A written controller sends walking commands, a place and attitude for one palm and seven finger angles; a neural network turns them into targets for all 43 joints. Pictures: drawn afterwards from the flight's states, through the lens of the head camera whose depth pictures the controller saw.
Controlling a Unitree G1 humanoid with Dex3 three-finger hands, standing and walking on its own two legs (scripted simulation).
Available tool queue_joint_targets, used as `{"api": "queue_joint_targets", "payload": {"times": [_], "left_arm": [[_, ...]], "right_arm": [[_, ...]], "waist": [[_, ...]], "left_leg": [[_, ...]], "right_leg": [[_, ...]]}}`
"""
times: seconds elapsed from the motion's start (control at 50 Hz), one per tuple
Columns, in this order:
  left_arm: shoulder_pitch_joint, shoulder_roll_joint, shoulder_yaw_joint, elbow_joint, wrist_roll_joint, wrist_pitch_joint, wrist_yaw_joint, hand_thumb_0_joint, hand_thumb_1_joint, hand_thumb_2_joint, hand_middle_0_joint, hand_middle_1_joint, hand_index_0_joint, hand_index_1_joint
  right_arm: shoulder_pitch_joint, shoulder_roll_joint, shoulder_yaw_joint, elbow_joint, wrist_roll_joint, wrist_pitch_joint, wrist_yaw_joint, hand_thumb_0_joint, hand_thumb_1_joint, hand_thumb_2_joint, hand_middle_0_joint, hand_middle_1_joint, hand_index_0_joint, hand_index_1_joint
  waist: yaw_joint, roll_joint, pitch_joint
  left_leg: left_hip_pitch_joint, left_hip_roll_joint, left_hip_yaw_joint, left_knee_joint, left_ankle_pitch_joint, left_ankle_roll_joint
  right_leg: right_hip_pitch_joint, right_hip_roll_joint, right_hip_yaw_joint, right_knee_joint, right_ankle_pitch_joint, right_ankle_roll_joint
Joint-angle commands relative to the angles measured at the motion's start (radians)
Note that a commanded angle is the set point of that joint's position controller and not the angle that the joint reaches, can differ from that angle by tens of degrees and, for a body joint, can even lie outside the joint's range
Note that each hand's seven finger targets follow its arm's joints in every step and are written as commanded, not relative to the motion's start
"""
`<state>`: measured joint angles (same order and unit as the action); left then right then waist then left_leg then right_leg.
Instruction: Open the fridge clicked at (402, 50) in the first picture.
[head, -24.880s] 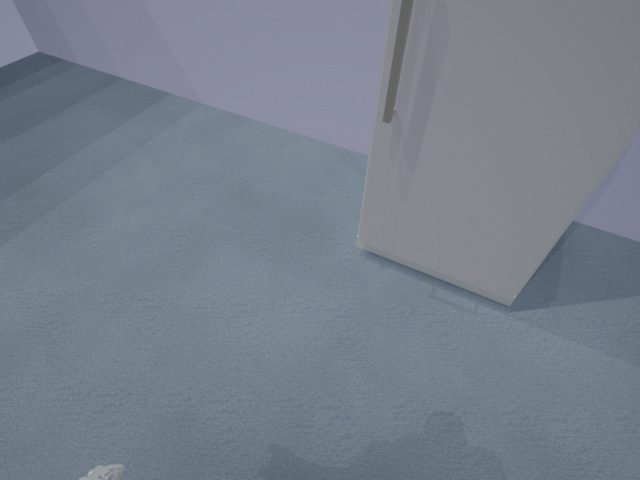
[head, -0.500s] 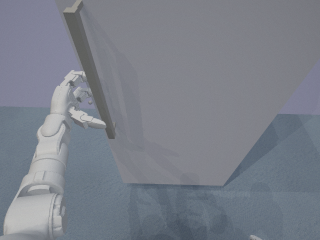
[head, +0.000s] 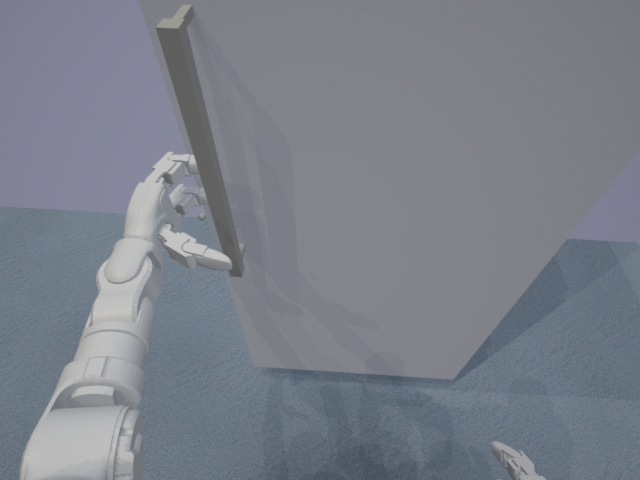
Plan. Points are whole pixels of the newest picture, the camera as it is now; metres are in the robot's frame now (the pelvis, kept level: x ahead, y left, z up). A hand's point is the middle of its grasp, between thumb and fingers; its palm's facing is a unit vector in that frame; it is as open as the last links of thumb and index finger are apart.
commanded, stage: slide the fingers in behind the handle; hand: left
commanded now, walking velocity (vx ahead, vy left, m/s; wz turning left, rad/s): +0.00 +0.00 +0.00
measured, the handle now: (217, 175) +0.47 +0.16 +0.12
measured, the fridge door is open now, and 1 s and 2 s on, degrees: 0 0 0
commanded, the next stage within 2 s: grip the handle and tug to test in 1.26 s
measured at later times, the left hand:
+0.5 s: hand (220, 216) +0.41 +0.14 +0.11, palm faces -0.05 -1.00 -0.02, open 14.1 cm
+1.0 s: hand (227, 215) +0.41 +0.13 +0.11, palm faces -0.04 -1.00 -0.01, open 14.1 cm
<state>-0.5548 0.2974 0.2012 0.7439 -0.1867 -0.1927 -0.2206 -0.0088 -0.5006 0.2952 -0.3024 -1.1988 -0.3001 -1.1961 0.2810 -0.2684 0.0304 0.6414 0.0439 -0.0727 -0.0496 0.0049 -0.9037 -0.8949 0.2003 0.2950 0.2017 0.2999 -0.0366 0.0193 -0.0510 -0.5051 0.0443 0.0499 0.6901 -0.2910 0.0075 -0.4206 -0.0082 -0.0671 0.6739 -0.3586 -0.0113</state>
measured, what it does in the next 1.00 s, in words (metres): stands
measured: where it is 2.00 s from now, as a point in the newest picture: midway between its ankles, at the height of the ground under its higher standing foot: outside the picture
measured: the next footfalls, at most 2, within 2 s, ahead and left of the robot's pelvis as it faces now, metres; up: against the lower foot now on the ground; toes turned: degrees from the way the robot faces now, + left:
none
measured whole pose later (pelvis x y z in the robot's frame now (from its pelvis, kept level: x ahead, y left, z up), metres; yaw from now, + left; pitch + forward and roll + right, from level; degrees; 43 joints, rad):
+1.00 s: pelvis +0.00 +0.00 +0.00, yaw +0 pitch +6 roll -1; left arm -0.54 0.23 0.15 0.71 -0.16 -0.20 -0.14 -0.01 -0.50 0.30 -0.30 -1.20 -0.28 -1.20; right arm 0.29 -0.26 0.02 0.66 0.04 -0.07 -0.03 0.01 -0.90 -0.89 0.20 0.29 0.20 0.30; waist -0.03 0.02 -0.06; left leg -0.48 0.05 0.05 0.67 -0.29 0.00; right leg -0.40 0.00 -0.06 0.66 -0.36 -0.02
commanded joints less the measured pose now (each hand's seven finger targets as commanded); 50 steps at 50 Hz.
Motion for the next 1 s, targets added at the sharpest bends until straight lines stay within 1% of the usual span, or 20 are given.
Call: {"api": "queue_joint_targets", "payload": {"times": [0.0, 0.02, 0.04, 0.08, 0.12, 0.18, 0.24, 0.28, 0.36, 0.46, 0.52, 0.58, 0.62, 0.64, 0.72, 0.76, 0.86, 0.9, 0.92, 0.98], "left_arm": [[-0.443, 0.141, 0.010, -0.236, -0.012, -0.080, 0.017, 0.000, -0.500, 0.300, -0.300, -1.200, -0.300, -1.200], [-0.422, 0.155, 0.026, -0.224, -0.009, -0.078, 0.023, 0.000, -0.500, 0.300, -0.300, -1.200, -0.300, -1.200], [-0.402, 0.173, 0.050, -0.224, -0.009, -0.077, 0.029, 0.000, -0.500, 0.300, -0.300, -1.200, -0.300, -1.200], [-0.365, 0.162, 0.045, -0.251, -0.005, -0.076, 0.032, 0.000, -0.500, 0.300, -0.300, -1.200, -0.300, -1.200], [-0.349, 0.134, 0.019, -0.268, -0.002, -0.074, 0.040, 0.000, -0.500, 0.300, -0.300, -1.200, -0.300, -1.200], [-0.377, 0.138, 0.025, -0.275, -0.002, -0.068, 0.052, 0.000, -0.500, 0.300, -0.300, -1.200, -0.300, -1.200], [-0.371, 0.158, 0.042, -0.273, 0.005, -0.071, 0.062, 0.000, -0.500, 0.300, -0.300, -1.200, -0.300, -1.200], [-0.379, 0.116, 0.005, -0.290, 0.005, -0.073, 0.055, 0.000, -0.500, 0.300, -0.300, -1.200, -0.300, -1.200], [-0.386, 0.098, -0.009, -0.283, 0.001, -0.071, 0.056, 0.000, -0.500, 0.300, -0.300, -1.200, -0.300, -1.200], [-0.411, 0.121, 0.009, -0.267, 0.002, -0.073, 0.060, 0.000, -0.500, 0.300, -0.300, -1.200, -0.300, -1.200], [-0.369, 0.096, -0.001, -0.293, 0.000, -0.080, 0.068, 0.000, -0.500, 0.300, -0.300, -1.200, -0.300, -1.200], [-0.388, 0.068, -0.028, -0.289, 0.010, -0.078, 0.080, 0.000, -0.500, 0.300, -0.300, -1.200, -0.300, -1.200], [-0.379, 0.096, -0.005, -0.264, 0.013, -0.076, 0.087, 0.000, -0.500, 0.300, -0.300, -1.200, -0.300, -1.200], [-0.392, 0.107, 0.002, -0.288, 0.017, -0.082, 0.088, 0.000, -0.500, 0.300, -0.300, -1.200, -0.300, -1.200], [-0.405, 0.037, -0.065, -0.289, 0.017, -0.081, 0.082, 0.000, -0.500, 0.300, -0.300, -1.200, -0.300, -1.200], [-0.400, 0.049, -0.048, -0.269, 0.015, -0.076, 0.087, 0.000, -0.500, 0.300, -0.300, -1.200, -0.300, -1.200], [-0.423, 0.083, -0.024, -0.245, 0.014, -0.072, 0.078, 0.000, -0.500, 0.300, -0.300, -1.200, -0.300, -1.200], [-0.429, 0.089, -0.021, -0.257, 0.016, -0.078, 0.078, 0.000, -0.500, 0.300, -0.300, -1.200, -0.300, -1.200], [-0.419, 0.064, -0.037, -0.267, 0.012, -0.081, 0.077, 0.000, -0.500, 0.300, -0.300, -1.200, -0.300, -1.200], [-0.418, 0.056, -0.040, -0.257, 0.010, -0.080, 0.081, 0.000, -0.500, 0.300, -0.300, -1.200, -0.300, -1.200]], "right_arm": [[0.016, -0.135, -0.053, -0.110, -0.005, -0.045, -0.002, 0.000, -0.900, -0.900, 0.200, 0.300, 0.200, 0.300], [0.013, -0.135, -0.053, -0.104, -0.005, -0.044, 0.001, 0.000, -0.900, -0.900, 0.200, 0.300, 0.200, 0.300], [0.017, -0.137, -0.055, -0.107, -0.007, -0.042, 0.004, 0.000, -0.900, -0.900, 0.200, 0.300, 0.200, 0.300], [0.008, -0.132, -0.053, -0.119, -0.008, -0.040, 0.009, 0.000, -0.900, -0.900, 0.200, 0.300, 0.200, 0.300], [0.004, -0.128, -0.052, -0.126, -0.006, -0.039, 0.013, 0.000, -0.900, -0.900, 0.200, 0.300, 0.200, 0.300], [0.000, -0.130, -0.053, -0.122, -0.005, -0.035, 0.011, 0.000, -0.900, -0.900, 0.200, 0.300, 0.200, 0.300], [0.003, -0.131, -0.055, -0.116, -0.007, -0.035, 0.007, 0.000, -0.900, -0.900, 0.200, 0.300, 0.200, 0.300], [0.000, -0.125, -0.054, -0.116, -0.006, -0.038, 0.009, 0.000, -0.900, -0.900, 0.200, 0.300, 0.200, 0.300], [0.005, -0.126, -0.057, -0.109, -0.007, -0.044, 0.009, 0.000, -0.900, -0.900, 0.200, 0.300, 0.200, 0.300], [0.005, -0.127, -0.057, -0.097, -0.007, -0.043, 0.007, 0.000, -0.900, -0.900, 0.200, 0.300, 0.200, 0.300], [0.003, -0.122, -0.059, -0.105, -0.008, -0.048, 0.012, 0.000, -0.900, -0.900, 0.200, 0.300, 0.200, 0.300], [0.005, -0.119, -0.060, -0.102, -0.010, -0.048, 0.017, 0.000, -0.900, -0.900, 0.200, 0.300, 0.200, 0.300], [0.006, -0.124, -0.059, -0.101, -0.009, -0.046, 0.016, 0.000, -0.900, -0.900, 0.200, 0.300, 0.200, 0.300], [0.008, -0.125, -0.060, -0.103, -0.012, -0.045, 0.016, 0.000, -0.900, -0.900, 0.200, 0.300, 0.200, 0.300], [-0.002, -0.117, -0.058, -0.105, -0.007, -0.046, 0.018, 0.000, -0.900, -0.900, 0.200, 0.300, 0.200, 0.300], [0.003, -0.121, -0.060, -0.100, -0.010, -0.046, 0.019, 0.000, -0.900, -0.900, 0.200, 0.300, 0.200, 0.300], [0.002, -0.123, -0.055, -0.096, -0.010, -0.042, 0.014, 0.000, -0.900, -0.900, 0.200, 0.300, 0.200, 0.300], [0.005, -0.123, -0.057, -0.098, -0.011, -0.040, 0.012, 0.000, -0.900, -0.900, 0.200, 0.300, 0.200, 0.300], [-0.002, -0.117, -0.056, -0.101, -0.009, -0.042, 0.014, 0.000, -0.900, -0.900, 0.200, 0.300, 0.200, 0.300], [0.002, -0.119, -0.055, -0.099, -0.009, -0.044, 0.016, 0.000, -0.900, -0.900, 0.200, 0.300, 0.200, 0.300]], "waist": [[-0.020, 0.018, -0.326], [-0.011, 0.025, -0.326], [-0.005, -0.012, -0.336], [0.010, 0.020, -0.346], [0.005, 0.003, -0.323], [-0.006, -0.016, -0.283], [-0.003, -0.024, -0.293], [-0.005, 0.007, -0.295], [-0.011, -0.017, -0.303], [-0.013, -0.010, -0.299], [0.000, 0.000, -0.330], [-0.009, -0.012, -0.307], [-0.008, -0.032, -0.286], [-0.006, -0.040, -0.312], [-0.018, 0.007, -0.292], [-0.016, -0.031, -0.297], [-0.019, -0.048, -0.289], [-0.014, -0.020, -0.303], [-0.010, 0.012, -0.315], [-0.015, -0.019, -0.300]], "left_leg": [[0.278, -0.029, -0.056, -0.069, 0.182, 0.025], [0.274, -0.029, -0.057, -0.070, 0.188, 0.022], [0.268, -0.029, -0.056, -0.070, 0.196, 0.024], [0.267, -0.031, -0.047, -0.073, 0.220, 0.021], [0.257, -0.029, -0.046, -0.075, 0.230, 0.024], [0.239, -0.029, -0.041, -0.083, 0.178, 0.024], [0.243, -0.030, -0.041, -0.085, 0.171, 0.026], [0.253, -0.031, -0.038, -0.084, 0.182, 0.025], [0.259, -0.032, -0.039, -0.082, 0.180, 0.027], [0.251, -0.034, -0.037, -0.081, 0.173, 0.028], [0.268, -0.033, -0.036, -0.080, 0.210, 0.026], [0.262, -0.033, -0.034, -0.080, 0.194, 0.026], [0.238, -0.034, -0.034, -0.083, 0.176, 0.028], [0.244, -0.035, -0.033, -0.082, 0.188, 0.031], [0.265, -0.034, -0.035, -0.079, 0.184, 0.027], [0.258, -0.034, -0.037, -0.078, 0.173, 0.028], [0.230, -0.039, -0.034, -0.081, 0.154, 0.031], [0.247, -0.038, -0.034, -0.078, 0.174, 0.030], [0.262, -0.038, -0.035, -0.078, 0.185, 0.027], [0.254, -0.035, -0.039, -0.079, 0.177, 0.026]], "right_leg": [[0.005, 0.037, 0.032, -0.093, 0.282, -0.013], [0.008, 0.036, 0.031, -0.089, 0.291, -0.015], [0.023, 0.037, 0.032, -0.090, 0.304, -0.014], [0.045, 0.036, 0.035, -0.085, 0.334, -0.016], [0.051, 0.037, 0.032, -0.085, 0.348, -0.013], [0.033, 0.039, 0.035, -0.100, 0.308, -0.010], [0.044, 0.038, 0.040, -0.105, 0.303, -0.011], [0.044, 0.037, 0.040, -0.104, 0.316, -0.013], [0.039, 0.039, 0.040, -0.108, 0.316, -0.010], [0.041, 0.035, 0.043, -0.112, 0.313, -0.010], [0.059, 0.036, 0.039, -0.101, 0.345, -0.011], [0.042, 0.038, 0.038, -0.104, 0.335, -0.009], [0.049, 0.036, 0.041, -0.109, 0.325, -0.008], [0.062, 0.035, 0.046, -0.107, 0.343, -0.007], [0.032, 0.036, 0.040, -0.108, 0.324, -0.010], [0.033, 0.038, 0.040, -0.110, 0.318, -0.008], [0.047, 0.034, 0.045, -0.115, 0.315, -0.006], [0.051, 0.034, 0.044, -0.110, 0.324, -0.009], [0.046, 0.034, 0.042, -0.106, 0.329, -0.011], [0.034, 0.037, 0.037, -0.108, 0.317, -0.010]]}}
